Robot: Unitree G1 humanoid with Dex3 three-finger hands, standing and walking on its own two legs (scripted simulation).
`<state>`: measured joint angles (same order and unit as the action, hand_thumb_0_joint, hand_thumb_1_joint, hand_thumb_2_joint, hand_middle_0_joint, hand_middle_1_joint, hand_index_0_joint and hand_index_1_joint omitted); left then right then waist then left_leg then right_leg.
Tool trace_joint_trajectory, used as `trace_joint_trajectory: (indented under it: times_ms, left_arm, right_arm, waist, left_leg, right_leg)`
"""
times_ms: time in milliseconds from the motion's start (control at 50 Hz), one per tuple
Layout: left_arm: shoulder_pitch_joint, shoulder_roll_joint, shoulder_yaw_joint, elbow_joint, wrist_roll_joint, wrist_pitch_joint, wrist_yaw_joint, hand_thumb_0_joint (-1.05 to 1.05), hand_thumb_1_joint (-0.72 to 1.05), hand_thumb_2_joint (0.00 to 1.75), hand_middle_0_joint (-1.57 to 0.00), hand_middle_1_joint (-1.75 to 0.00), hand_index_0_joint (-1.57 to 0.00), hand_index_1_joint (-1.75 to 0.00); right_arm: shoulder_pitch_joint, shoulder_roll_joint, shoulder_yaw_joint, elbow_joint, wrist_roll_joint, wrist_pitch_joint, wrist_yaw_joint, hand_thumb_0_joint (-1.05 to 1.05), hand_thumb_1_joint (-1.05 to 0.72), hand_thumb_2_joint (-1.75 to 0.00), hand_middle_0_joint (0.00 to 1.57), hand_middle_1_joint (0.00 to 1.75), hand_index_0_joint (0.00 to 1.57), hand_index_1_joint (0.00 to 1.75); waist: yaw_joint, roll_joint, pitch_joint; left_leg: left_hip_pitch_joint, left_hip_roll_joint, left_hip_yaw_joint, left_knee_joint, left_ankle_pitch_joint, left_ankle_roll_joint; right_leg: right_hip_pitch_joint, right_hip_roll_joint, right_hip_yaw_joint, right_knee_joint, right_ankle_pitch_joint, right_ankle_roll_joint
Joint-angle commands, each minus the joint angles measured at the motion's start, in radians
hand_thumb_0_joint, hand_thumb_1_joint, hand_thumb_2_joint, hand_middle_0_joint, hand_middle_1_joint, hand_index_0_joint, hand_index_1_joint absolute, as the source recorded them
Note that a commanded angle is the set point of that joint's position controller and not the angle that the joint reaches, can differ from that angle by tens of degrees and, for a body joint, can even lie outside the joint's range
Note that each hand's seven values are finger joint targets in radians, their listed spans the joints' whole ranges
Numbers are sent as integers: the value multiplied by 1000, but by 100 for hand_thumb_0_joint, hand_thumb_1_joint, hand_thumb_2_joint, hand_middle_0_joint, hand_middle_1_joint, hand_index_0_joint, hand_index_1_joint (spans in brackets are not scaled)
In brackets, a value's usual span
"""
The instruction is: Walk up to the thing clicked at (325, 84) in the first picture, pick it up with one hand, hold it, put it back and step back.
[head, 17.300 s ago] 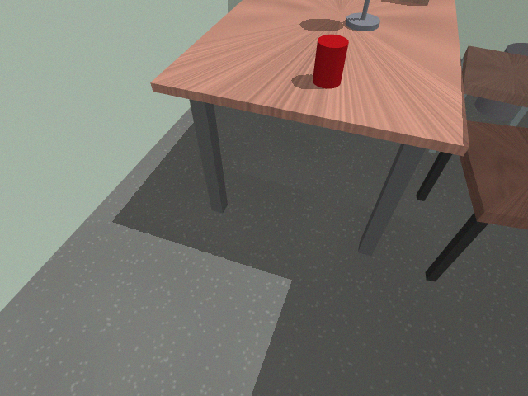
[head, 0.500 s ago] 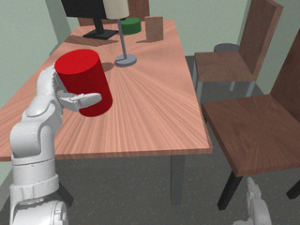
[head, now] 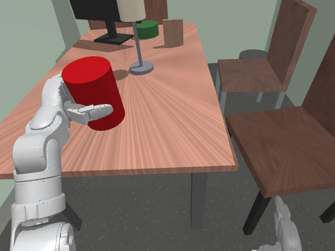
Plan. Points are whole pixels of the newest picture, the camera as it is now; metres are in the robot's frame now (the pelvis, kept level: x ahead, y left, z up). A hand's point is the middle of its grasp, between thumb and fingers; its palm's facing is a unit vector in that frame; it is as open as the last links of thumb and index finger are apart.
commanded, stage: hold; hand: left
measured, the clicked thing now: (97, 95) +0.35 +0.15 +0.26
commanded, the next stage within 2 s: crouch in 0.94 s
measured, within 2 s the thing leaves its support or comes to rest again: neither
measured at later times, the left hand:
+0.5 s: hand (92, 93) +0.35 +0.16 +0.26, palm faces +0.15 -0.99 -0.01, open 11.8 cm
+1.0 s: hand (94, 84) +0.37 +0.16 +0.27, palm faces +0.14 -0.99 -0.01, open 11.8 cm
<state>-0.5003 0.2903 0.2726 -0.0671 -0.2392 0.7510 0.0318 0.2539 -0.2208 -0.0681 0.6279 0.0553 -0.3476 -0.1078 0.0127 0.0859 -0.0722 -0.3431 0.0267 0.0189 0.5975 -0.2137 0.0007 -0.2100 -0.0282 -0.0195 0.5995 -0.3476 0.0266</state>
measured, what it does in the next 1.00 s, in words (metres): stands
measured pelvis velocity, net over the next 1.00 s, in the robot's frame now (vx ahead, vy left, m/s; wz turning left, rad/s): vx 0.00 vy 0.00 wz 0.00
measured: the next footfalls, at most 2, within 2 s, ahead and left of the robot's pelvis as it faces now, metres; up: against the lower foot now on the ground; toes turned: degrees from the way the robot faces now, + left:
none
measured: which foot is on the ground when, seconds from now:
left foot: down 0.00-1.00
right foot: down 0.00-1.00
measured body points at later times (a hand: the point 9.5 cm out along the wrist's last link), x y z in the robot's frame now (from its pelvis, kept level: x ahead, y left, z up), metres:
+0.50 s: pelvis +0.00 +0.00 +0.00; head -0.04 -0.03 +0.45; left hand +0.34 +0.22 +0.26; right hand +0.17 -0.25 -0.06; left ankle +0.07 +0.12 -0.73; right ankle -0.01 -0.14 -0.73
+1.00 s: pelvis +0.00 +0.00 +0.00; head -0.05 -0.03 +0.45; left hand +0.35 +0.21 +0.28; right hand +0.17 -0.25 -0.05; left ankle +0.07 +0.12 -0.73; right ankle -0.01 -0.14 -0.73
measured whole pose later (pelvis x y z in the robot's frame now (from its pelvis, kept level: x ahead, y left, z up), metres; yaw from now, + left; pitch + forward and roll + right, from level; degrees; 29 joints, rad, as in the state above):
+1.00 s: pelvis +0.00 +0.00 +0.00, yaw +0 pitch -2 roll -1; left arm -0.60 0.30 0.28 0.03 -0.24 0.75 0.04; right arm 0.26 -0.22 -0.06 0.62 0.06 -0.36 -0.11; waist 0.01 0.09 -0.08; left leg -0.34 0.03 0.02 0.59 -0.21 0.00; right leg -0.21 -0.03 -0.02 0.60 -0.34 0.02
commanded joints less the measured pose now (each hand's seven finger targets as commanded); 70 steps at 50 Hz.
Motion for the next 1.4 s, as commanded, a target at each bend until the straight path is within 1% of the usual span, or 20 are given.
trace_joint_trajectory:
  times_ms: [0, 120, 240, 260, 300, 340, 380, 400, 540, 580, 620, 820, 860, 880, 960, 1000, 1060, 1200, 1280, 1380]
  left_arm:
    - [-679, 250, 109, -309, -23, -145, 11, 0, -16, 124, -118, -139, -120, -140]
    - [-694, 276, 130, -273, -15, -153, 11, 0, -17, 124, -117, -139, -119, -140]
    - [-631, 216, 95, -227, -24, -140, -6, 0, -15, 123, -117, -137, -118, -139]
    - [-673, 268, 133, -314, -26, -147, -3, 0, -15, 124, -117, -138, -119, -139]
    - [-634, 246, 113, -286, -21, -135, -2, 0, -14, 125, -117, -138, -119, -140]
    - [-645, 268, 139, -319, -24, -133, 4, 0, -13, 125, -117, -138, -119, -139]
    - [-636, 224, 108, -268, -20, -122, 7, 0, -12, 125, -117, -138, -118, -139]
    - [-670, 264, 130, -331, -23, -128, 10, 0, -13, 125, -116, -138, -118, -139]
    - [-663, 243, 114, -269, -16, -132, 17, 0, -13, 123, -115, -137, -117, -138]
    - [-713, 290, 136, -320, -18, -146, 15, 0, -13, 126, -117, -139, -119, -141]
    - [-679, 234, 86, -280, -17, -142, 9, 0, -15, 125, -116, -138, -117, -140]
    - [-760, 287, 124, -291, -20, -147, 9, 0, -14, 125, -117, -139, -119, -140]
    - [-739, 273, 128, -273, -21, -138, 13, 0, -14, 126, -118, -140, -120, -142]
    - [-708, 232, 95, -215, -19, -129, 12, 0, -14, 126, -117, -139, -119, -141]
    - [-718, 281, 134, -203, -18, -128, 12, 0, -13, 127, -118, -140, -120, -142]
    - [-712, 236, 101, -172, -16, -124, 12, 0, -14, 126, -117, -140, -119, -141]
    - [-728, 265, 114, -156, -3, -124, 20, 0, -7, 124, -124, -140, -125, -141]
    - [-775, 251, 86, -24, 7, -171, 30, 0, -9, 125, -122, -139, -123, -141]
    - [-852, 277, 65, 81, 24, -246, 16, 0, -7, 124, -124, -140, -126, -141]
    - [-948, 333, 73, 167, 30, -369, 5, 0, -1, 125, -123, -140, -125, -141]
  right_arm:
    - [-143, -106, -44, -165, 3, -74, -9, 0, 50, -7, 5, 5, 5, 5]
    - [-128, -108, -46, -162, 2, -76, -4, 0, 50, -7, 5, 5, 5, 5]
    - [-145, -97, -34, -195, 7, -79, 5, 0, 50, -7, 5, 5, 5, 5]
    - [-131, -107, -43, -188, 6, -78, 7, 0, 50, -7, 5, 5, 5, 5]
    - [-137, -88, -26, -184, 8, -71, 11, 0, 50, -7, 5, 5, 5, 5]
    - [-131, -102, -41, -171, 6, -70, 8, 0, 50, -7, 5, 5, 5, 5]
    - [-145, -95, -29, -179, 3, -71, 7, 0, 50, -7, 5, 5, 5, 5]
    - [-140, -96, -34, -164, 6, -68, 8, 0, 50, -7, 5, 5, 5, 5]
    - [-142, -103, -41, -182, 3, -75, -2, 0, 50, -7, 5, 5, 5, 5]
    - [-108, -92, -32, -144, 5, -68, -1, 0, 50, -7, 5, 5, 5, 5]
    - [-137, -87, -29, -165, 9, -74, -2, 0, 50, -7, 5, 5, 5, 5]
    - [-140, -101, -37, -175, 5, -93, -7, 0, 50, -7, 5, 5, 5, 5]
    - [-133, -98, -36, -174, 4, -91, -6, 0, 50, -7, 5, 5, 5, 5]
    - [-148, -93, -32, -189, 7, -93, -3, 0, 50, -7, 5, 5, 5, 5]
    - [-120, -96, -34, -187, 10, -78, 1, 0, 51, -7, 5, 5, 5, 5]
    - [-126, -90, -31, -202, 9, -75, 5, 0, 51, -7, 5, 5, 5, 5]
    - [-104, -92, -35, -186, 10, -68, 11, 0, 55, -5, 5, 5, 5, 5]
    - [-118, -91, -25, -164, 3, -69, 6, 0, 56, -5, 5, 5, 5, 5]
    - [-129, -106, -25, -142, -7, -82, -4, 0, 56, -5, 5, 5, 5, 5]
    - [-139, -117, -14, -133, -15, -96, -8, 0, 56, -5, 5, 5, 5, 5]
  waist:
    - [-10, -19, -272]
    - [1, -11, -291]
    - [2, -23, -276]
    - [13, -36, -298]
    - [10, -30, -282]
    - [9, -34, -281]
    - [3, -60, -268]
    - [8, -47, -265]
    - [-8, -54, -294]
    - [-10, -31, -294]
    - [-16, -27, -290]
    - [-5, -18, -324]
    - [-2, -36, -312]
    - [-3, -31, -296]
    - [-2, -77, -286]
    - [1, -79, -269]
    - [-1, -60, -270]
    - [-28, -93, -245]
    - [-49, -53, -231]
    - [-61, -41, -326]
  left_leg:
    - [283, -17, -2, -68, 91, 8]
    - [286, -9, -12, -76, 69, 2]
    - [274, -12, -4, -69, 95, 5]
    - [271, -14, -3, -65, 104, 9]
    - [263, -21, 7, -61, 119, 12]
    - [269, -18, 6, -68, 89, 10]
    - [265, -17, 2, -69, 97, 11]
    - [266, -19, 3, -73, 75, 10]
    - [282, -23, 4, -62, 110, 13]
    - [279, -26, 8, -61, 108, 14]
    - [286, -28, 7, -59, 116, 15]
    - [299, -22, 5, -59, 128, 8]
    - [296, -22, 6, -60, 124, 9]
    - [287, -21, 5, -62, 129, 9]
    - [261, -30, 12, -59, 132, 20]
    - [255, -25, 10, -64, 131, 16]
    - [259, -23, 9, -70, 115, 12]
    - [252, -24, 7, -74, 76, 20]
    - [250, -16, -1, -89, -13, 13]
    - [277, -16, -6, -69, 10, 16]
  right_leg:
    - [-148, 38, -47, -121, 162, -18]
    - [-142, 41, -54, -115, 138, -25]
    - [-139, 41, -51, -123, 159, -23]
    - [-120, 41, -49, -121, 165, -22]
    - [-119, 38, -43, -127, 182, -19]
    - [-124, 41, -43, -129, 154, -19]
    - [-127, 42, -47, -129, 162, -18]
    - [-134, 40, -44, -133, 145, -17]
    - [-130, 36, -43, -124, 180, -16]
    - [-130, 32, -40, -126, 187, -14]
    - [-141, 30, -39, -127, 193, -15]
    - [-130, 37, -46, -123, 194, -18]
    - [-125, 39, -46, -123, 191, -16]
    - [-129, 40, -49, -119, 196, -19]
    - [-112, 33, -39, -130, 211, -10]
    - [-119, 37, -44, -125, 205, -14]
    - [-126, 37, -44, -125, 187, -18]
    - [-159, 31, -36, -138, 165, -13]
    - [-213, 32, -37, -140, 94, -20]
    - [-205, 28, -26, -131, 115, -20]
